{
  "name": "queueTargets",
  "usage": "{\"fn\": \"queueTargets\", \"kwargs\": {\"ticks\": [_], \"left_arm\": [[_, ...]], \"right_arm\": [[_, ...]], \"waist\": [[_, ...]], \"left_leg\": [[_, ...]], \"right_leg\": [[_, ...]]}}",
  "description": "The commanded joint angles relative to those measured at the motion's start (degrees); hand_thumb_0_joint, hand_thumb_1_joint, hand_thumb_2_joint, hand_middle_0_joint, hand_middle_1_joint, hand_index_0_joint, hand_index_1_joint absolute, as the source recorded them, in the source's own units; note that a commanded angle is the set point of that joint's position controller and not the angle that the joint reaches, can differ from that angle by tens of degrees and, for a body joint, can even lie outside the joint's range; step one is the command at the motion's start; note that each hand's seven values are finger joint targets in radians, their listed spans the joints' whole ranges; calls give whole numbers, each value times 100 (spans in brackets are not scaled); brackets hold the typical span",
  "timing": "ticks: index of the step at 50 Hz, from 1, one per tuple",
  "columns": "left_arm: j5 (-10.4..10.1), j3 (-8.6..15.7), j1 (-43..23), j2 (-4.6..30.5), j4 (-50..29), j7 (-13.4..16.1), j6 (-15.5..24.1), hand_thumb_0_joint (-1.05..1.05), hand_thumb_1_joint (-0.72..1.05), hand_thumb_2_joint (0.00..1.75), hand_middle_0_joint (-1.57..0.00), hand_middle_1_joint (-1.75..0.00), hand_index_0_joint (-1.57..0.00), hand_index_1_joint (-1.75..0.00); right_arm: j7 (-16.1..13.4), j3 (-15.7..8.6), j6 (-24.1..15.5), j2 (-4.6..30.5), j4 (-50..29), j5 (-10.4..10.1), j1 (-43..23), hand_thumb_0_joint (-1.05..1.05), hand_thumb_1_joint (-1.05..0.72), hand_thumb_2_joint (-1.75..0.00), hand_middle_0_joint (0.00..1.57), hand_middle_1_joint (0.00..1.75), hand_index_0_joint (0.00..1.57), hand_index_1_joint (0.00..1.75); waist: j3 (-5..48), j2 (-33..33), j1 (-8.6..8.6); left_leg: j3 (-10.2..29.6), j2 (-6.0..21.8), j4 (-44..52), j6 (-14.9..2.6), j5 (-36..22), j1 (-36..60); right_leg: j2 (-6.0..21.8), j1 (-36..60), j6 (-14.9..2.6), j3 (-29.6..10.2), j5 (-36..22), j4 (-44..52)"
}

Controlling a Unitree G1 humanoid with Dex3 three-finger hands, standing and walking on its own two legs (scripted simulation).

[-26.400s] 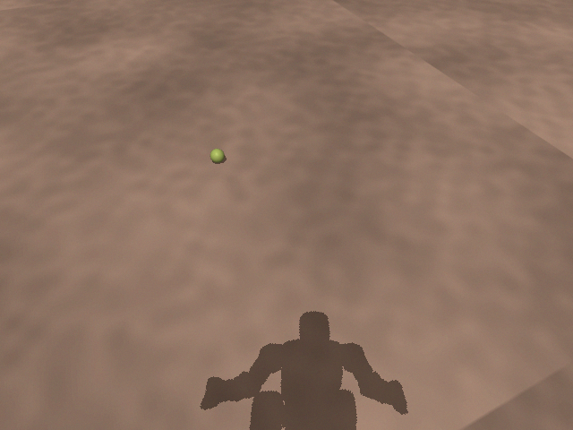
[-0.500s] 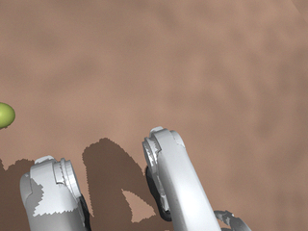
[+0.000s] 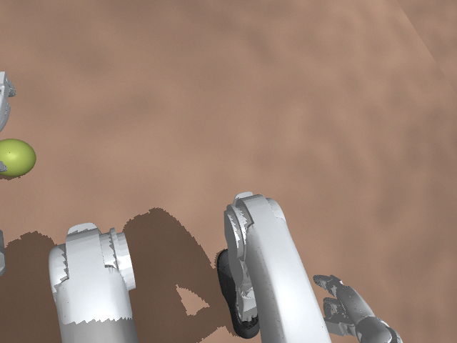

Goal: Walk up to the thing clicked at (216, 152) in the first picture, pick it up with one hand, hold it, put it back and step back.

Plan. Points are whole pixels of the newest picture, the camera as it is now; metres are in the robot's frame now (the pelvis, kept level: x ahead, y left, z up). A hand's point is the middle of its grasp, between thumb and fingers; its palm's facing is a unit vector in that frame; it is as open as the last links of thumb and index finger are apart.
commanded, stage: rest palm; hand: left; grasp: from above
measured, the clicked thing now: (13, 157) +0.48 +0.31 -0.28
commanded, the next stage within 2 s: close in 1.12 s
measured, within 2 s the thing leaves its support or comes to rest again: neither
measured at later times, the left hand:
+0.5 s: hand out of the picture +0.46 +0.32 -0.22, palm faces -0.48 -0.16 -0.86, open 14.1 cm
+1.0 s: hand (2, 151) +0.48 +0.31 -0.24, palm faces -0.44 -0.14 -0.89, open 13.9 cm
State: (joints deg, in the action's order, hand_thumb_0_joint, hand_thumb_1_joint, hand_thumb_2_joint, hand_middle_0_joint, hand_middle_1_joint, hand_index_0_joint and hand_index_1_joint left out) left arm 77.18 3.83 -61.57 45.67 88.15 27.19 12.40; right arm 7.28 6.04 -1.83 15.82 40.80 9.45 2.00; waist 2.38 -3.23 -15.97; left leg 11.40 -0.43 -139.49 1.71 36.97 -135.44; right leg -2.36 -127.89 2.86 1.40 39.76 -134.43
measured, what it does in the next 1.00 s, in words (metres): stands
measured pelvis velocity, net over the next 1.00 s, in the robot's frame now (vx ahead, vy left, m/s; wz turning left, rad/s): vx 0.01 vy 0.00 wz -0.07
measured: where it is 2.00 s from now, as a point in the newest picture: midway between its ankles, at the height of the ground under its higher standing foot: (182, 327)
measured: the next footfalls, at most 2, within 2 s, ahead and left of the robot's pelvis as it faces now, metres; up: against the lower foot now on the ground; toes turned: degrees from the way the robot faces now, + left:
none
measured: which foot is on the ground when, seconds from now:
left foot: down 0.00-1.00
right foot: down 0.00-1.00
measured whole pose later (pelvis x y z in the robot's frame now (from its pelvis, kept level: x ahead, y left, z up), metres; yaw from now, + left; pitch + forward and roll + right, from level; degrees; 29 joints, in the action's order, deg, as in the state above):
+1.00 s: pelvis +0.01 +0.00 -0.02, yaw -4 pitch +29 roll -13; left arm 73.3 10.1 -59.6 56.6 94.9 28.9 11.5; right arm 11.4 13.7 -8.3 16.1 39.8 14.1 6.3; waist -6.0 -5.7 -20.5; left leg 15.3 0.6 -145.7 1.9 39.7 -136.7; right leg -4.4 -128.9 4.8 3.9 39.7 -137.5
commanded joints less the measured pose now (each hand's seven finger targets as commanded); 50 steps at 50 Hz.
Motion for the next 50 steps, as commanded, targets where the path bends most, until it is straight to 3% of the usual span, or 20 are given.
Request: {"fn": "queueTargets", "kwargs": {"ticks": [1,4,7,9,10,13,17,22,26,28,30,31,33,35,37,39,42,43,45,50], "left_arm": [[-114,255,-2435,1775,-246,254,-490,0,-50,96,-7,-110,-9,-108],[-356,234,-1783,1867,11,-73,-716,0,-51,97,-7,-110,-9,-107],[-634,234,-1357,1995,-277,-542,-751,0,-52,95,-6,-106,-8,-104],[-796,213,-1213,1958,-439,-876,-705,0,-51,93,-6,-107,-8,-104],[-856,168,-1144,1965,-485,-1021,-628,0,-51,93,-6,-107,-8,-105],[-1052,133,-1257,2005,-902,-1267,-265,0,-51,93,-6,-107,-8,-104],[-955,460,-1206,2292,-1362,-1110,436,0,-53,95,-6,-104,-8,-102],[-543,793,-934,2515,-1556,-393,1040,0,-53,96,-6,-101,-7,-100],[-117,944,-985,2549,-1353,241,1015,0,-53,99,-6,-96,-6,-97],[74,747,-1134,2338,-972,461,863,0,-52,100,-7,-97,-6,-97],[167,754,-1290,2365,-658,664,694,0,-49,105,-8,-101,-8,-101],[172,665,-1341,2242,-477,727,580,0,-48,106,-9,-102,-8,-103],[224,526,-1385,2118,-85,841,367,0,-46,107,-9,-105,-9,-105],[137,316,-1507,1878,240,840,161,0,-44,102,-8,-107,-10,-105],[29,428,-1578,2128,257,821,-1,0,-45,99,-7,-105,-9,-103],[-89,330,-1590,2112,334,724,-122,0,-48,95,-6,-104,-8,-102],[-304,461,-1560,2334,229,588,-168,0,-48,93,-6,-105,-8,-103],[-387,339,-1441,2181,260,532,-175,0,-49,94,-6,-105,-8,-103],[-454,637,-1326,2587,149,479,-145,0,-49,93,-6,-105,-8,-103],[-532,786,-1036,2659,-152,325,-23,0,-52,96,-7,-103,-7,-102]], "right_arm": [[-83,-310,-36,1608,37,62,1390,0,-91,-90,20,30,20,30],[-76,-251,-80,1595,-116,-7,1362,0,-91,-90,20,30,20,30],[-77,-208,-37,1590,-239,-42,1360,0,-90,-90,20,30,20,30],[-68,-197,37,1594,-303,-28,1457,0,-90,-90,20,30,20,30],[-65,-185,58,1609,-298,-36,1493,0,-90,-90,20,30,20,30],[-58,-104,114,1621,-237,-11,1616,0,-90,-90,20,30,20,30],[-41,-37,160,1731,-191,82,1838,0,-90,-90,20,30,20,30],[32,-10,165,1697,-169,188,1697,0,-89,-90,20,30,20,30],[69,-74,88,1750,-94,288,1513,0,-88,-90,20,30,20,30],[118,-52,29,1727,-61,363,1506,0,-88,-90,20,30,20,30],[129,-72,-25,1764,2,362,1458,0,-88,-90,20,30,20,30],[152,-58,-77,1765,0,400,1452,0,-89,-90,20,30,20,30],[170,-44,-149,1780,49,438,1416,0,-89,-90,20,30,20,30],[237,-38,-313,1802,43,476,1398,0,-89,-90,20,30,20,30],[254,-19,-400,1886,44,470,1426,0,-89,-90,20,30,20,30],[281,31,-505,1889,3,476,1391,0,-89,-90,20,30,20,30],[307,80,-621,1943,-125,448,1333,0,-90,-90,20,30,20,30],[307,119,-642,1884,-108,455,1295,0,-90,-90,20,30,20,30],[291,107,-657,1949,-107,441,1363,0,-90,-90,20,30,20,30],[303,202,-593,1885,-115,478,1457,0,-90,-90,20,30,20,30]], "waist": [[3409,2467,-244],[3394,2175,-87],[3634,1988,29],[3568,1878,-85],[3518,1775,-52],[3305,1713,-161],[3365,1924,-206],[3476,2662,-117],[3368,3015,-175],[3176,3013,-345],[3037,2906,-341],[2912,2904,-429],[2825,2786,-423],[2560,2591,-609],[2670,2531,-541],[2703,2528,-556],[2784,2499,-525],[2868,2464,-449],[3043,2484,-417],[3161,2591,-428]], "left_leg": [[-793,85,1389,-268,-545,3332],[-809,69,1352,-334,-501,3095],[-755,62,1402,-352,-628,2945],[-718,61,1413,-353,-803,2868],[-685,76,1410,-354,-797,2795],[-621,100,1299,-340,-754,2636],[-565,138,1079,-253,-1086,3065],[-597,189,1067,-176,-1198,3645],[-569,241,1121,-136,-1231,3938],[-574,250,1090,-134,-1107,3816],[-559,232,1056,-142,-970,3554],[-563,229,1024,-141,-944,3508],[-547,209,1033,-151,-769,3315],[-537,199,965,-175,-527,3086],[-491,198,981,-199,-530,3050],[-481,212,940,-216,-544,3048],[-450,214,922,-217,-599,2997],[-449,221,941,-219,-533,2987],[-444,227,910,-218,-682,2995],[-432,245,821,-206,-1118,3070]], "right_leg": [[-52,1127,-416,860,-1210,1198],[-92,1404,-424,793,-1153,1285],[-134,1803,-418,812,-1217,1266],[-129,2028,-393,825,-1373,1272],[-153,2052,-390,844,-1347,1277],[-174,2076,-367,877,-1308,1282],[-192,2194,-374,966,-1515,1264],[-220,1956,-387,1060,-1597,1093],[-207,1416,-412,1178,-1594,895],[-218,1268,-414,1190,-1560,890],[-219,1099,-420,1210,-1509,844],[-209,1086,-407,1209,-1526,830],[-239,1009,-410,1216,-1440,839],[-237,937,-375,1238,-1280,858],[-244,1081,-361,1242,-1264,885],[-260,1194,-353,1226,-1276,899],[-249,1358,-355,1230,-1304,827],[-295,1403,-370,1220,-1232,870],[-291,1638,-360,1219,-1364,880],[-312,1992,-345,1217,-1767,858]]}}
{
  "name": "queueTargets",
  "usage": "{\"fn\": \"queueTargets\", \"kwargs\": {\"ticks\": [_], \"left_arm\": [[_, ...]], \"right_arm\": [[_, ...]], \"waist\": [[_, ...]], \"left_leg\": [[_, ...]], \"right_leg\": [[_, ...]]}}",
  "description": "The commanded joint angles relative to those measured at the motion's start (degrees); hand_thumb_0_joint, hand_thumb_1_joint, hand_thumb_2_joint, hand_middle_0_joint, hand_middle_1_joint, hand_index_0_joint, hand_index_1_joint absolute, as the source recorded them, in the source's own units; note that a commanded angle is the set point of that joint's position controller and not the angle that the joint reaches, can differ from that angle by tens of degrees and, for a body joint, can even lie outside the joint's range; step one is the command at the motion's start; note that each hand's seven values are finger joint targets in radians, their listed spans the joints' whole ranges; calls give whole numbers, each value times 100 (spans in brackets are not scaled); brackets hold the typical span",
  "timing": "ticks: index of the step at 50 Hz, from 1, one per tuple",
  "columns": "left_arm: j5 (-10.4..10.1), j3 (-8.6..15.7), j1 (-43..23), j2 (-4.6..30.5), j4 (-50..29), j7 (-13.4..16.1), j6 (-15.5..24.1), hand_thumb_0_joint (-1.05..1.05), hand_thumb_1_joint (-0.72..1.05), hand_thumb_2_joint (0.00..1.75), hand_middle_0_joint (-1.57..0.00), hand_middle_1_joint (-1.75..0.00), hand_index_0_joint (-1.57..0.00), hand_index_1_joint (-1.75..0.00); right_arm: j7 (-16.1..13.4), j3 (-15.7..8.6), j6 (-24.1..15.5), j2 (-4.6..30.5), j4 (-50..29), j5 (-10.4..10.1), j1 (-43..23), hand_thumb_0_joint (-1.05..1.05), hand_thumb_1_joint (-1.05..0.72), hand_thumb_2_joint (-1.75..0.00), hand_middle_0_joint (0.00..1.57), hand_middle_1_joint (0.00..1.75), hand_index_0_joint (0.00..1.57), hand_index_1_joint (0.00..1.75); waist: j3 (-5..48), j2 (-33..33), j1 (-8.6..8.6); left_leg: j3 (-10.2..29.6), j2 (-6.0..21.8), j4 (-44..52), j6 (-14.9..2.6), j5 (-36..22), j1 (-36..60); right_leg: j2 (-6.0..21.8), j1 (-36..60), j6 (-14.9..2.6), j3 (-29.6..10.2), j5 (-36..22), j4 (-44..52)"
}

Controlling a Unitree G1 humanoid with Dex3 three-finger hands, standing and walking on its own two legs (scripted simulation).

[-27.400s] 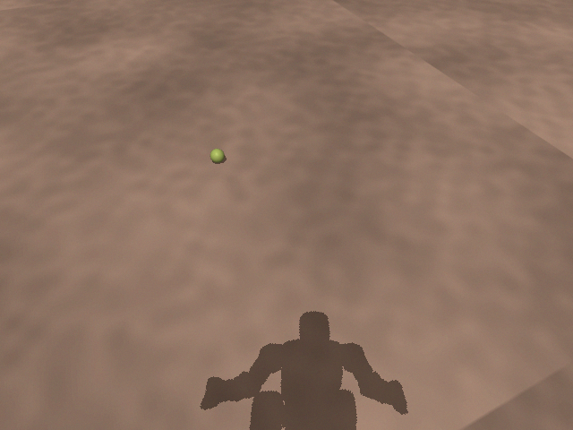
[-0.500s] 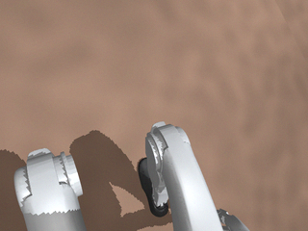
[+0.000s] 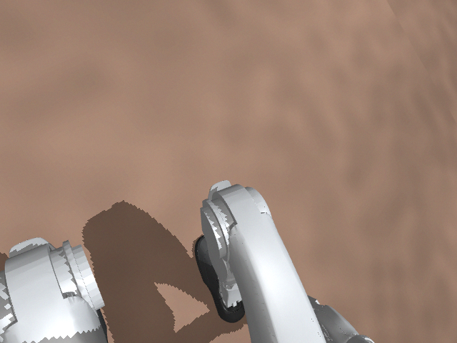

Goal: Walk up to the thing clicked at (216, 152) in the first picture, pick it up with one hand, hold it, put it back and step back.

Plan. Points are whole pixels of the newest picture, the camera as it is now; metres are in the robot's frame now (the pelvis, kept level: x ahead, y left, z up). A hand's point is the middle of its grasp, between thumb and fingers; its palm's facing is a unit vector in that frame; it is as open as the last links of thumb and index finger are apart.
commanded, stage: rest palm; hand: left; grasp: from above
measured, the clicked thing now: out of the picture +0.45 +0.34 -0.26
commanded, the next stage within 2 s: close in 0.12 s
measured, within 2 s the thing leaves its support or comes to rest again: neither
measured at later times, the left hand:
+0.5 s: hand out of the picture +0.43 +0.34 -0.23, palm faces -0.41 -0.17 -0.89, open 12.5 cm
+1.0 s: hand out of the picture +0.44 +0.35 -0.24, palm faces -0.41 -0.18 -0.89, open 10.7 cm
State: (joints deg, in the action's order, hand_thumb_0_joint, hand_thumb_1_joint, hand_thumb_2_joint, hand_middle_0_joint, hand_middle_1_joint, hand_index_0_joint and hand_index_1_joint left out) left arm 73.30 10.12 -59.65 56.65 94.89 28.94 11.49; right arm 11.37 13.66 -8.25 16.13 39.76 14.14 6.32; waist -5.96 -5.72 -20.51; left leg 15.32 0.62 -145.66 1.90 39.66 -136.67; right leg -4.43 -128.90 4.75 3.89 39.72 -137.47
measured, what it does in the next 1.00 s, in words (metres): stands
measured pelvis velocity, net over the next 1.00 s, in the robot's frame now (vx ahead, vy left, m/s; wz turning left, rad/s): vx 0.00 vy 0.01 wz -0.03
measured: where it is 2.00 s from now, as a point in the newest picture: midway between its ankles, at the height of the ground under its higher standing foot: (165, 323)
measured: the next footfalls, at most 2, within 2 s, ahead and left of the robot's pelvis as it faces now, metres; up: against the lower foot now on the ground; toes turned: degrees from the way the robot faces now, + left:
none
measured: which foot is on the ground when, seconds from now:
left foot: down 0.00-1.00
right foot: down 0.00-1.00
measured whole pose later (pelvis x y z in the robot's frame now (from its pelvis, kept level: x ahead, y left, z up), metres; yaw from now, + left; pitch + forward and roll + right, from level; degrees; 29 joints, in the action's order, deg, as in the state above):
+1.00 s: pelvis +0.00 +0.01 +0.00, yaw -2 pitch +27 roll -15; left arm 73.5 8.9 -58.4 59.9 96.9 31.9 13.3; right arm 14.5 16.3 -12.1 17.9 40.1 16.3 5.0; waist -7.2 -7.8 -20.8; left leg 17.6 0.6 -147.8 1.8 41.0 -135.7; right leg -4.6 -127.0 4.6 5.8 40.0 -137.7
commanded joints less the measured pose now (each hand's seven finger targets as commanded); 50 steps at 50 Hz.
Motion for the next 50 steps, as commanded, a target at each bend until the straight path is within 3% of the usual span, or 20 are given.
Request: {"fn": "queueTargets", "kwargs": {"ticks": [1,6,9,11,14,16,18,20,21,24,25,30,31,32,39,40,41,43,47,50], "left_arm": [[-152,164,-1172,1547,-841,136,94,0,-53,98,-7,-102,-7,-101],[-143,157,-1146,1581,-918,109,294,0,-52,102,-8,-101,-7,-102],[-108,196,-1027,1616,-887,177,414,0,-49,105,-10,-103,-9,-104],[-31,54,-996,1484,-775,194,450,0,-49,107,-10,-104,-9,-105],[34,-42,-1104,1417,-713,283,531,0,-32,101,-19,-106,-20,-104],[96,48,-1102,1629,-624,385,566,0,-27,99,-21,-106,-23,-104],[172,-26,-1180,1531,-516,472,588,0,-25,92,-20,-106,-24,-102],[208,-191,-1197,1309,-430,571,572,0,-25,89,-21,-103,-24,-100],[263,-94,-1218,1494,-464,630,558,0,-24,87,-20,-104,-24,-100],[286,-135,-1286,1477,-288,760,474,0,-21,84,-21,-104,-26,-99],[275,-269,-1341,1274,-230,774,431,0,-21,86,-23,-103,-27,-99],[271,-192,-1419,1462,-177,910,292,0,-11,82,-30,-102,-35,-97],[272,-439,-1336,1216,-7,873,238,0,-11,78,-30,-101,-35,-96],[202,-150,-1391,1536,-198,919,238,0,-11,77,-30,-101,-35,-95],[70,-83,-1403,1599,-248,785,146,0,-6,70,-35,-94,-40,-89],[18,37,-1500,1723,-427,787,165,0,-4,69,-36,-93,-41,-88],[37,-103,-1371,1508,-304,723,137,0,-3,70,-38,-93,-43,-88],[-21,1,-1336,1687,-433,657,177,0,-1,70,-39,-93,-44,-87],[-32,-167,-1214,1444,-369,483,197,0,0,65,-39,-90,-45,-84],[-107,-143,-1096,1495,-424,421,235,0,2,64,-41,-86,-46,-81]], "right_arm": [[-98,-530,54,1833,-14,5,1045,0,-90,-90,20,30,20,30],[-48,-477,77,1832,17,33,1085,0,-90,-90,20,30,20,30],[-65,-489,110,1905,5,51,1056,0,-89,-90,20,30,20,30],[-52,-501,95,1917,12,83,998,0,-89,-90,20,30,20,30],[-47,-487,66,1975,-47,104,940,0,-89,-90,20,30,20,30],[-53,-450,54,1984,5,119,866,0,-89,-90,20,30,20,30],[-27,-447,16,2027,-25,143,879,0,-89,-90,20,30,20,30],[-19,-418,-24,1988,-11,165,747,0,-89,-90,20,30,20,30],[-17,-432,-52,2027,26,174,803,0,-89,-90,20,30,20,30],[30,-416,-145,2046,12,186,711,0,-89,-90,20,30,20,30],[42,-385,-167,2027,28,209,714,0,-89,-90,20,30,20,30],[88,-377,-307,2111,-17,219,595,0,-89,-90,20,30,20,30],[118,-359,-348,2062,31,212,557,0,-89,-90,20,30,20,30],[131,-361,-376,2106,4,250,599,0,-90,-90,20,30,20,30],[198,-349,-474,2113,-13,185,666,0,-90,-90,20,30,20,30],[199,-336,-468,2105,34,197,727,0,-90,-90,20,30,20,30],[220,-378,-483,2133,6,225,725,0,-90,-90,20,30,20,30],[215,-357,-459,2125,31,202,713,0,-90,-90,20,30,20,30],[247,-302,-380,2012,23,202,744,0,-90,-90,20,30,20,30],[241,-287,-346,2010,11,166,782,0,-89,-90,20,30,20,30]], "waist": [[3955,2794,22],[3735,2822,-66],[3631,2864,-18],[3521,2863,-53],[3348,2781,-110],[3340,2752,-61],[3218,2778,-144],[3321,2798,-115],[3335,2876,-133],[3253,2826,-145],[3244,2843,-196],[3215,2952,-173],[3109,3014,-187],[3228,2865,-202],[3337,2933,-214],[3453,3018,-193],[3419,3125,-232],[3451,3191,-174],[3340,3101,-244],[3372,2956,-171]], "left_leg": [[-813,142,1420,-225,-1459,3191],[-796,160,1366,-226,-1425,3086],[-775,158,1437,-214,-1230,3059],[-769,169,1439,-195,-1133,3118],[-740,155,1485,-191,-976,3061],[-705,178,1469,-197,-867,3013],[-688,175,1508,-177,-840,3036],[-672,182,1490,-163,-881,3146],[-689,188,1446,-169,-965,3189],[-680,186,1419,-165,-937,3099],[-672,186,1441,-156,-939,3145],[-639,193,1495,-133,-808,3157],[-678,194,1412,-143,-785,3098],[-647,211,1382,-158,-843,3082],[-640,209,1304,-160,-1068,3133],[-599,229,1366,-142,-1137,3192],[-608,218,1387,-119,-1174,3292],[-553,237,1467,-98,-1170,3339],[-573,231,1385,-106,-1299,3237],[-604,228,1338,-132,-1425,3206]], "right_leg": [[-103,2098,-532,975,-1829,1152],[-120,2080,-543,1014,-1801,1149],[-132,2023,-548,1058,-1620,1189],[-141,1891,-554,1081,-1529,1163],[-137,1798,-549,1141,-1399,1165],[-154,1727,-544,1159,-1322,1150],[-139,1672,-543,1185,-1285,1113],[-162,1636,-545,1195,-1334,1100],[-167,1681,-534,1179,-1439,1096],[-159,1591,-529,1193,-1415,1032],[-164,1567,-526,1203,-1418,1043],[-167,1525,-539,1212,-1310,1021],[-172,1469,-539,1180,-1312,1005],[-185,1650,-509,1205,-1369,1031],[-150,1787,-510,1166,-1556,986],[-159,1840,-512,1185,-1586,1006],[-151,1770,-531,1190,-1608,954],[-157,1760,-537,1225,-1570,959],[-151,1817,-529,1211,-1689,930],[-160,1945,-506,1177,-1801,1007]]}}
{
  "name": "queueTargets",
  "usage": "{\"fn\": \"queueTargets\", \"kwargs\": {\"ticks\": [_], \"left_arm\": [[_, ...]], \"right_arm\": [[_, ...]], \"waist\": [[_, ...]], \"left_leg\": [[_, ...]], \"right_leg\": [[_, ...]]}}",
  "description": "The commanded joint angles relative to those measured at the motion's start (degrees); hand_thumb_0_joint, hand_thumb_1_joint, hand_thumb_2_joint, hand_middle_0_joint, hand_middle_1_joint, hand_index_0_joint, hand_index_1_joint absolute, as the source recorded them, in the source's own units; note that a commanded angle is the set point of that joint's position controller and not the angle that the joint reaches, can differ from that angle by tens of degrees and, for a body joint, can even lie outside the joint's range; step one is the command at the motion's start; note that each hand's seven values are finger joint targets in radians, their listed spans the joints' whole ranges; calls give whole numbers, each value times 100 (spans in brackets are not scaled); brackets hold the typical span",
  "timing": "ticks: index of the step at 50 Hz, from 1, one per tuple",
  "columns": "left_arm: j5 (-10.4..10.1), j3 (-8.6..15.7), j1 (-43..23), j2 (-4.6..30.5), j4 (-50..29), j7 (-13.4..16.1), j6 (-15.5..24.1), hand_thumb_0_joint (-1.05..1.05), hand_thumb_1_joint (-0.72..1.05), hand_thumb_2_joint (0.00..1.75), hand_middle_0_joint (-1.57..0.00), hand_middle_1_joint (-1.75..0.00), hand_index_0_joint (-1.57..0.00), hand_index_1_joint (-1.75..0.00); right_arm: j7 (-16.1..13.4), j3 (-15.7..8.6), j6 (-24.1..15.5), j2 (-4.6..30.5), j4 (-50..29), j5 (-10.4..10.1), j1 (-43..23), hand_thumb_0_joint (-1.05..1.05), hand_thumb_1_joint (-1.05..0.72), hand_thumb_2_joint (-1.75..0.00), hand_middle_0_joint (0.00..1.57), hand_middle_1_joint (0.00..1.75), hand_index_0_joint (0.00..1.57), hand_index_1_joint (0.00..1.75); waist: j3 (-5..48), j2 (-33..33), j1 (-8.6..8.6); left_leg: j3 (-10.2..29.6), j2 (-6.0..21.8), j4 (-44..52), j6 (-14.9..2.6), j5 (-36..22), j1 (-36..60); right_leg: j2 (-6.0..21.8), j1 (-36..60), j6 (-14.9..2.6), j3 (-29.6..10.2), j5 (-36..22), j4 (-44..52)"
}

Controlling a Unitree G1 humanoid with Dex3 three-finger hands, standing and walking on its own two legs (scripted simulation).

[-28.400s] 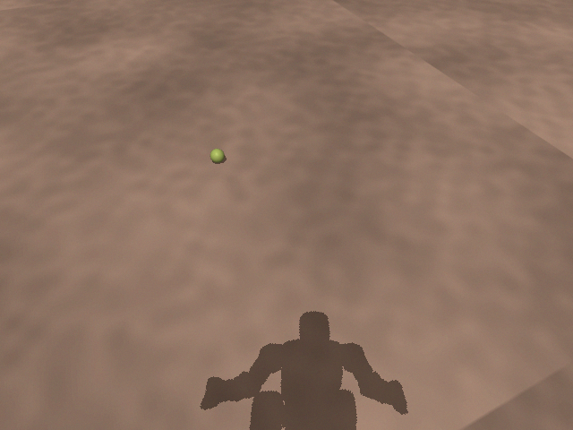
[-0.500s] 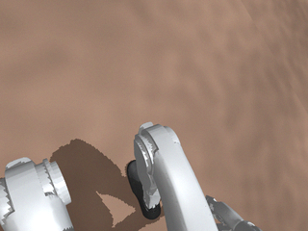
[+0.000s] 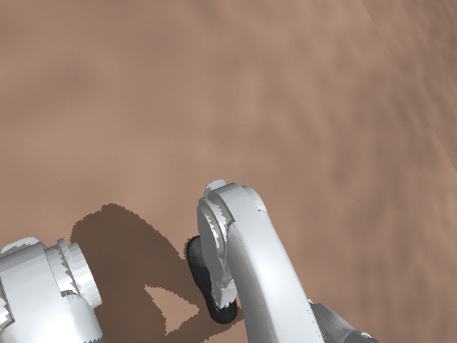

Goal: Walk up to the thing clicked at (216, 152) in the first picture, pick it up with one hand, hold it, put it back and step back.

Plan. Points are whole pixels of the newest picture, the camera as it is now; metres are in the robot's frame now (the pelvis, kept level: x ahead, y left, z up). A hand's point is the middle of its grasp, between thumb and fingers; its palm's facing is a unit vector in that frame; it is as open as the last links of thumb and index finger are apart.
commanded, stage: close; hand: left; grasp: from above
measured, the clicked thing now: out of the picture +0.45 +0.36 -0.26
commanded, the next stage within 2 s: settle in 0.74 s
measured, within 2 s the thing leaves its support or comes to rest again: leaves its support in 1.14 s
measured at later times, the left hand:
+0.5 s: hand out of the picture +0.43 +0.35 -0.23, palm faces -0.41 -0.18 -0.90, open 9.7 cm
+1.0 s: hand out of the picture +0.43 +0.35 -0.22, palm faces -0.40 -0.19 -0.89, open 9.5 cm
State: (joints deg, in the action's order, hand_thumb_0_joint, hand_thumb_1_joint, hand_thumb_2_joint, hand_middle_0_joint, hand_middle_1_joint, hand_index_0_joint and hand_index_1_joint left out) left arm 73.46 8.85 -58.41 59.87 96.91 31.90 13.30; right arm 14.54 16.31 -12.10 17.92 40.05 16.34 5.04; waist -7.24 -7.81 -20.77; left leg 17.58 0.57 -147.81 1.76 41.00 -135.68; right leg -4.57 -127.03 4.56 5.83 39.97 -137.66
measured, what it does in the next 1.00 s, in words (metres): stands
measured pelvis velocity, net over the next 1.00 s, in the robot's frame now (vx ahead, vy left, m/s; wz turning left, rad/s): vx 0.00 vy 0.00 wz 0.00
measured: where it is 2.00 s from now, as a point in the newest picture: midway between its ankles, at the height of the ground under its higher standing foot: (158, 326)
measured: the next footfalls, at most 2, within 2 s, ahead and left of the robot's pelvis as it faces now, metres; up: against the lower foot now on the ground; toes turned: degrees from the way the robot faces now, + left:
none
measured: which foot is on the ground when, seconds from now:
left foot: down 0.00-1.00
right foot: down 0.00-1.00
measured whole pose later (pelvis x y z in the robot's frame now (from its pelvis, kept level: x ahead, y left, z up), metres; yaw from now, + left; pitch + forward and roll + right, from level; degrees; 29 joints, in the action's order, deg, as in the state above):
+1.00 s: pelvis +0.00 +0.00 +0.00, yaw +0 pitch +27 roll -14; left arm 73.0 8.6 -58.9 59.1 96.7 31.6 13.9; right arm 13.2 16.0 -11.7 19.3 38.5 15.6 4.8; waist -7.3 -7.6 -20.6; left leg 17.4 0.8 -146.9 2.2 40.2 -135.5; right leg -4.4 -127.5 4.8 5.8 38.9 -137.1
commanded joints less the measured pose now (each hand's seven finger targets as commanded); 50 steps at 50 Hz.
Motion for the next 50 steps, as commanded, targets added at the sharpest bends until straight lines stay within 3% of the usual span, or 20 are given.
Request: {"fn": "queueTargets", "kwargs": {"ticks": [1,6,9,14,17,22,26,28,34,36,37,38,39,40,42,45,46,47,49,50], "left_arm": [[-138,-7,-1174,1157,-620,115,80,0,3,64,-42,-86,-47,-81],[-102,-18,-1139,1177,-645,117,213,0,9,66,-47,-85,-52,-80],[-48,127,-1184,1335,-673,227,296,0,14,63,-52,-81,-56,-77],[53,8,-1283,1283,-475,343,323,0,21,62,-57,-79,-61,-74],[138,121,-1388,1496,-548,412,308,0,31,64,-65,-79,-69,-75],[175,-19,-1482,1402,-420,466,244,0,44,61,-74,-77,-79,-72],[140,-242,-1504,1205,-359,484,196,0,48,60,-78,-73,-82,-69],[132,10,-1399,1477,-247,534,142,0,50,57,-80,-71,-84,-66],[-10,-208,-1454,1182,-329,436,101,0,56,56,-86,-69,-90,-64],[-25,-80,-1341,1343,-225,419,65,0,61,59,-89,-70,-94,-66],[-37,-267,-1452,1159,-408,378,79,0,62,57,-90,-67,-94,-63],[-89,54,-1309,1467,-247,438,62,0,64,59,-92,-68,-96,-64],[-52,15,-1358,1449,-378,417,68,0,67,60,-95,-68,-99,-64],[-85,-128,-1295,1222,-263,343,49,0,68,59,-96,-67,-100,-63],[-92,-87,-1396,1264,-424,317,51,0,73,63,-101,-68,-104,-65],[-115,-160,-1320,1205,-407,238,18,0,64,64,-99,-69,-102,-65],[-134,-55,-1382,1341,-497,213,30,0,64,64,-98,-68,-102,-65],[-123,122,-1383,1539,-754,213,37,0,65,64,-99,-69,-103,-65],[-148,53,-1386,1408,-838,106,-15,0,67,66,-103,-67,-106,-64],[-142,104,-1300,1438,-911,87,-30,0,68,68,-103,-68,-106,-65]], "right_arm": [[-80,-552,50,1850,-5,-49,917,0,-90,-90,20,30,20,30],[-107,-537,152,1850,-52,-67,900,0,-90,-90,20,30,20,30],[-136,-520,182,1883,-76,-42,883,0,-89,-90,20,30,20,30],[-162,-552,114,1951,-127,-48,802,0,-89,-90,20,30,20,30],[-182,-545,87,1981,-136,-22,768,0,-89,-90,20,30,20,30],[-219,-564,50,2004,-151,-21,743,0,-89,-90,20,30,20,30],[-226,-538,6,1998,-154,-17,727,0,-89,-90,20,30,20,30],[-224,-531,5,2032,-81,-39,861,0,-89,-90,20,30,20,30],[-203,-542,-39,1991,-168,-62,784,0,-89,-90,20,30,20,30],[-218,-568,-45,2024,-140,-73,800,0,-89,-90,20,30,20,30],[-193,-551,-60,1994,-161,-58,796,0,-89,-90,20,30,20,30],[-225,-560,-25,2047,-104,-54,874,0,-89,-90,20,30,20,30],[-225,-571,-17,2039,-143,-74,854,0,-89,-90,20,30,20,30],[-205,-583,-32,1994,-174,-82,829,0,-90,-90,20,30,20,30],[-217,-595,-5,2015,-163,-60,867,0,-90,-90,20,30,20,30],[-216,-603,4,1993,-169,-80,812,0,-91,-90,20,30,20,30],[-213,-609,23,2029,-143,-91,894,0,-91,-90,20,30,20,30],[-234,-628,66,2028,-115,-90,913,0,-91,-90,20,30,20,30],[-223,-662,90,1987,-137,-82,940,0,-91,-90,20,30,20,30],[-238,-669,120,1944,-117,-97,894,0,-91,-90,20,30,20,30]], "waist": [[3465,3180,-146],[3489,3130,-116],[3490,3112,-96],[3143,2991,-190],[3275,3088,-136],[3214,2916,-191],[3230,2840,-211],[3321,2784,-164],[3243,2797,-175],[3298,2879,-147],[3294,2910,-164],[3420,2744,-134],[3412,2855,-71],[3286,2803,-129],[3365,2857,-154],[3392,3030,-115],[3452,2952,-131],[3752,3141,0],[3758,3214,-29],[3884,3281,69]], "left_leg": [[-830,227,1591,-116,-1559,3102],[-798,228,1638,-127,-1451,3035],[-794,228,1646,-135,-1313,3000],[-851,214,1618,-167,-963,2806],[-794,223,1698,-135,-887,2926],[-838,225,1626,-160,-723,2781],[-833,235,1548,-177,-889,2748],[-835,224,1541,-176,-1095,2786],[-866,219,1540,-184,-1064,2770],[-874,224,1554,-171,-1084,2824],[-888,225,1520,-180,-1106,2831],[-868,231,1578,-187,-1108,2800],[-886,209,1584,-180,-1092,2774],[-898,209,1539,-187,-1062,2751],[-882,209,1613,-180,-1034,2799],[-875,208,1651,-152,-1078,2909],[-848,205,1633,-162,-1112,2859],[-847,201,1713,-128,-1262,3065],[-904,196,1649,-144,-1343,3068],[-918,191,1696,-135,-1338,3093]], "right_leg": [[-148,1768,-493,990,-1817,1044],[-160,1760,-508,1012,-1727,1064],[-156,1738,-502,1021,-1619,1082],[-159,1521,-498,982,-1328,1116],[-156,1461,-518,1034,-1232,1068],[-153,1481,-492,981,-1141,1145],[-181,1527,-477,958,-1333,1159],[-158,1625,-466,980,-1502,1137],[-162,1567,-473,977,-1476,1130],[-148,1630,-478,959,-1480,1130],[-158,1613,-475,931,-1499,1129],[-166,1807,-460,954,-1524,1237],[-143,1711,-477,949,-1478,1172],[-136,1646,-473,940,-1453,1159],[-150,1674,-484,954,-1430,1191],[-136,1628,-513,956,-1418,1134],[-125,1667,-498,975,-1461,1126],[-119,1786,-522,971,-1556,1101],[-115,1807,-514,920,-1651,1130],[-120,1869,-539,899,-1633,1139]]}}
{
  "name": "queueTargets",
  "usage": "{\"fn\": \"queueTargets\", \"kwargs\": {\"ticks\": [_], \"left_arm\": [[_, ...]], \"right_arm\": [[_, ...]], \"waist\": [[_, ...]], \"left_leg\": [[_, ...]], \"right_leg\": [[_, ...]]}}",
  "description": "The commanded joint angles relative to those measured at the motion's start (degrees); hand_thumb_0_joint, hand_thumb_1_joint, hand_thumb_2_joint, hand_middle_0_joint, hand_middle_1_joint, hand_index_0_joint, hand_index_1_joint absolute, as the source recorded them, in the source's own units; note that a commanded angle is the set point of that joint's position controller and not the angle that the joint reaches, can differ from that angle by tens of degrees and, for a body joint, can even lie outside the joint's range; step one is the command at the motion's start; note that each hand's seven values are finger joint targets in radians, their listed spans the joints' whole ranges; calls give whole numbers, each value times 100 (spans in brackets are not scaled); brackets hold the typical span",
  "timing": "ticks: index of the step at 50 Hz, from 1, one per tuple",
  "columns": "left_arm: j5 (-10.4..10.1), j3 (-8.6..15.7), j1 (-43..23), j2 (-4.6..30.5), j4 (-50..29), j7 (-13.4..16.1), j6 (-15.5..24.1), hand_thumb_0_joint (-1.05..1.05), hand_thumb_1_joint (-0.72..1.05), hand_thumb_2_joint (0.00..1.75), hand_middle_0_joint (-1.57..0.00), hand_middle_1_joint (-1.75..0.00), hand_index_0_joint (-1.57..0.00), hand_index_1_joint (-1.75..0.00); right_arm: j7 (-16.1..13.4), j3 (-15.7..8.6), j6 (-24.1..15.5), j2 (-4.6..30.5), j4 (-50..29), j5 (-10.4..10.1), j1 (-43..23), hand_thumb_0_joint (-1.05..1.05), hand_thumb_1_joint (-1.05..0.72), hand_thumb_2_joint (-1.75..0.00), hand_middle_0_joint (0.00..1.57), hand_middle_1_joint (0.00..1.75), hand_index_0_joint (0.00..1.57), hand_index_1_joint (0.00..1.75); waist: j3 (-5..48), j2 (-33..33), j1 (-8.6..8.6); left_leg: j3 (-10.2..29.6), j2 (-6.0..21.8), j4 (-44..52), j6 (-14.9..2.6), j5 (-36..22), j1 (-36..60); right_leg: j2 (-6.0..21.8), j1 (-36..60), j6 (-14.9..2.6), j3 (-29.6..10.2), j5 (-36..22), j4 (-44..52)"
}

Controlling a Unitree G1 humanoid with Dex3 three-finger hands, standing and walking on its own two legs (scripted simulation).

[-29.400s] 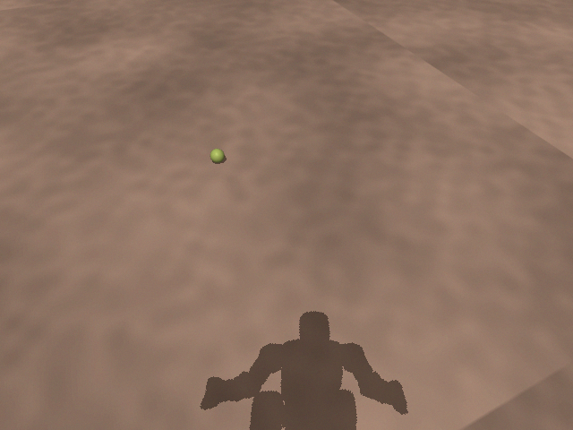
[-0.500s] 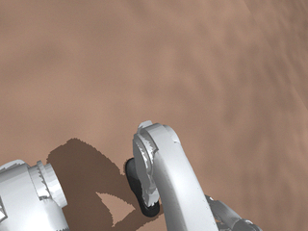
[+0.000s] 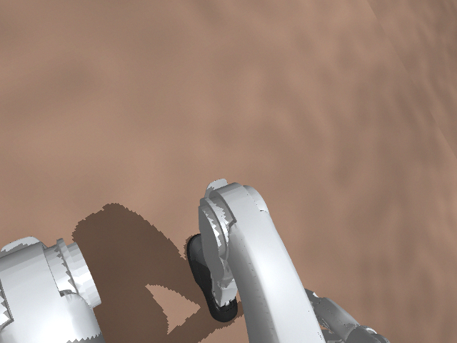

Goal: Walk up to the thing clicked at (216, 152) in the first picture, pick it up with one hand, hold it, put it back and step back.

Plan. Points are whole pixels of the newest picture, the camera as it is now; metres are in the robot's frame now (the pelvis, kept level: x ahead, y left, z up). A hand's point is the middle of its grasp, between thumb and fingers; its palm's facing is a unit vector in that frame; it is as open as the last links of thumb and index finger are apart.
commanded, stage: settle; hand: left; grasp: from above
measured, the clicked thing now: out of the picture +0.45 +0.36 -0.26
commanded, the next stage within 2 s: lift in 0.80 s
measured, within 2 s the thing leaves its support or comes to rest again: leaves its support in 0.14 s
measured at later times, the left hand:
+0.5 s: hand out of the picture +0.43 +0.37 -0.14, palm faces -0.42 -0.13 -0.90, open 9.4 cm
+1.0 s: hand out of the picture +0.43 +0.37 -0.09, palm faces -0.43 -0.12 -0.90, open 9.4 cm
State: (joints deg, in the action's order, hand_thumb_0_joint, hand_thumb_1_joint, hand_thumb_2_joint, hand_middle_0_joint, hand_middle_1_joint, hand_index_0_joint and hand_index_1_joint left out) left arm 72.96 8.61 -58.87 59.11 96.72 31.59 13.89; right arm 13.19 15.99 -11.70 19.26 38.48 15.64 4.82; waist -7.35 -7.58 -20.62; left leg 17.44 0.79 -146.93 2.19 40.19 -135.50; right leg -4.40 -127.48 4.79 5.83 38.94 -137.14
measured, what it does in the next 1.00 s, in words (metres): stands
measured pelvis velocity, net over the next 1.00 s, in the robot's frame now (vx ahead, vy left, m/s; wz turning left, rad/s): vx -0.01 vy -0.01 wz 0.11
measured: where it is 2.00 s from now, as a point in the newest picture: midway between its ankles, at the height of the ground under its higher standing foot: (159, 325)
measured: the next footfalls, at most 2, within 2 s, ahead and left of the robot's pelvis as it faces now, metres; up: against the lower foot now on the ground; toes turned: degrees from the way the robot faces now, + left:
none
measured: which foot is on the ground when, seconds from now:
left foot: down 0.00-1.00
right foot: down 0.00-1.00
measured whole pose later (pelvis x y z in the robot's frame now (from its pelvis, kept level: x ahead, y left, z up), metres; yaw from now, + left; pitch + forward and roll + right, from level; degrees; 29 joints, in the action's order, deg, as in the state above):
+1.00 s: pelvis -0.01 -0.01 +0.04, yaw +6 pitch +32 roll -9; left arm 68.5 4.5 -54.2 46.9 73.5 11.2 11.1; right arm 8.5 5.3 -0.6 16.9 39.0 6.5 10.5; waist 2.6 0.2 -13.7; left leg 10.9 0.3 -135.4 1.9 36.1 -132.4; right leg -1.0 -125.8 3.6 2.0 37.8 -130.5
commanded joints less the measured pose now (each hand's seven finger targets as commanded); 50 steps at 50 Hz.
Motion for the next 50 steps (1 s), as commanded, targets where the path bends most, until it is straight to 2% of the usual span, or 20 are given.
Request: {"fn": "queueTargets", "kwargs": {"ticks": [1,3,6,8,11,13,15,17,21,23,25,28,33,38,42,43,44,47,48,50], "left_arm": [[-107,17,-1319,1386,-977,60,-102,0,68,67,-104,-68,-106,-65],[-200,51,-1527,1411,-1700,15,-70,0,67,67,-102,-68,-105,-65],[-182,91,-1105,1275,-1847,-85,-110,0,70,66,-105,-66,-108,-63],[-161,183,-1305,1283,-2223,-148,-111,0,73,66,-106,-67,-109,-64],[-268,237,-1155,1106,-2492,-308,-194,0,80,69,-112,-65,-114,-62],[-250,-3,-1093,680,-2475,-483,-265,0,84,70,-114,-68,-117,-65],[-338,2,-1128,628,-2565,-613,-330,0,85,70,-115,-68,-118,-65],[-452,-207,-1164,302,-2532,-795,-380,0,87,71,-117,-68,-120,-65],[-545,-240,-1217,329,-2673,-1158,-378,0,88,73,-118,-70,-121,-68],[-598,-369,-1289,161,-2747,-1343,-339,0,88,73,-119,-70,-122,-67],[-541,-244,-1294,413,-2831,-1454,-298,0,86,75,-119,-70,-122,-68],[-509,-224,-1441,397,-3149,-1560,-230,0,87,76,-119,-71,-122,-68],[-398,-56,-1568,620,-3351,-1593,-122,0,84,76,-117,-68,-119,-67],[-360,-56,-1615,568,-3330,-1567,-123,0,85,79,-117,-71,-119,-70],[-426,-226,-1513,328,-3091,-1642,-185,0,87,81,-118,-74,-119,-73],[-425,-181,-1615,434,-3207,-1660,-185,0,85,76,-121,-73,-123,-71],[-428,-132,-1543,491,-3180,-1683,-208,0,77,77,-113,-65,-115,-64],[-534,-194,-1421,291,-3236,-1789,-290,0,75,69,-113,-70,-116,-67],[-568,-228,-1448,271,-3326,-1832,-318,0,71,70,-105,-64,-108,-62],[-626,-112,-1459,436,-3592,-1910,-360,0,79,71,-113,-71,-116,-68]], "right_arm": [[-86,-644,79,1769,13,-50,894,0,-91,-90,20,30,20,30],[-89,-668,104,1729,43,-95,898,0,-91,-90,20,30,20,30],[-67,-788,168,1716,68,-149,919,0,-91,-90,20,30,20,30],[-45,-880,208,1688,86,-175,1046,0,-91,-90,20,30,20,30],[-30,-1063,306,1637,81,-275,1048,0,-90,-90,20,30,20,30],[16,-1138,332,1538,114,-336,1163,0,-91,-90,20,30,20,30],[7,-1232,401,1528,125,-437,1236,0,-91,-90,20,30,20,30],[11,-1264,437,1467,124,-489,1298,0,-91,-90,20,30,20,30],[-55,-1365,584,1493,28,-623,1339,0,-91,-90,20,30,20,30],[-99,-1389,645,1440,29,-676,1357,0,-91,-90,20,30,20,30],[-151,-1399,723,1406,-49,-732,1346,0,-92,-91,20,30,20,30],[-224,-1426,824,1323,-39,-781,1410,0,-91,-90,20,30,20,30],[-364,-1445,973,1302,-114,-844,1358,0,-91,-90,20,30,20,30],[-449,-1479,1047,1259,-103,-842,1426,0,-91,-90,20,30,20,30],[-507,-1486,1063,1179,-74,-850,1500,0,-91,-90,20,30,20,30],[-519,-1485,1071,1203,-75,-852,1522,0,-94,-92,20,30,20,30],[-537,-1509,1080,1235,-66,-876,1525,0,-89,-89,20,30,20,30],[-574,-1586,1083,1266,-74,-906,1563,0,-94,-91,20,30,20,30],[-581,-1576,1094,1183,-90,-926,1558,0,-89,-89,20,30,20,30],[-597,-1630,1121,1198,-102,-963,1613,0,-92,-91,20,30,20,30]], "waist": [[3780,3302,9],[4141,3579,184],[4358,3812,279],[4451,3829,259],[4515,3831,443],[4358,3730,337],[4395,3456,435],[4307,3157,364],[4394,2712,447],[4297,2671,434],[4478,2564,539],[4737,2677,624],[4689,2878,706],[4815,2818,688],[4650,2645,597],[4731,2618,627],[4803,2686,685],[4803,2791,731],[4845,2792,731],[5128,2816,840]], "left_leg": [[-927,164,1592,-174,-1206,3039],[-926,154,1694,-135,-1373,3323],[-921,158,1739,-77,-1674,3673],[-979,135,1729,-101,-1684,3588],[-1039,102,1838,-100,-1580,3520],[-1084,94,1856,-133,-1510,3448],[-1124,62,1918,-179,-1404,3308],[-1137,59,1949,-237,-1251,3164],[-1128,13,2065,-291,-973,2947],[-1127,4,2150,-286,-830,2949],[-1172,-11,2167,-304,-815,2944],[-1247,-19,2200,-288,-1060,3191],[-1267,-64,2388,-256,-963,3279],[-1368,-71,2431,-286,-957,3387],[-1388,-60,2522,-314,-842,3240],[-1389,-59,2531,-324,-845,3271],[-1374,-72,2599,-312,-835,3344],[-1315,-71,2790,-271,-785,3580],[-1364,-58,2816,-292,-774,3564],[-1427,-74,2856,-305,-913,3692]], "right_leg": [[-124,1788,-570,885,-1487,1058],[-114,1847,-593,893,-1580,1062],[-80,1702,-623,898,-1728,935],[-71,1736,-618,847,-1783,1012],[-16,1532,-652,785,-1652,1054],[-22,1472,-641,719,-1624,1124],[6,1476,-636,676,-1558,1241],[10,1502,-607,625,-1467,1401],[35,1584,-615,592,-1198,1515],[56,1579,-620,557,-1060,1568],[39,1752,-623,488,-998,1621],[54,1837,-624,441,-1206,1648],[112,1633,-687,433,-1042,1646],[137,1711,-668,369,-1045,1801],[131,1824,-649,344,-953,1926],[129,1851,-654,341,-953,1954],[145,1812,-665,367,-941,1927],[191,1671,-697,389,-908,1928],[169,1787,-677,353,-915,2000],[184,2011,-670,290,-1027,2098]]}}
